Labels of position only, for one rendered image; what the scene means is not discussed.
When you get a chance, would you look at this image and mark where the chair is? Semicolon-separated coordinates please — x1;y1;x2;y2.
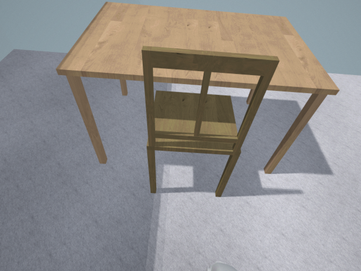
142;46;280;197

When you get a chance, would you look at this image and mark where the table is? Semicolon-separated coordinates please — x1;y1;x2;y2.
56;2;340;174

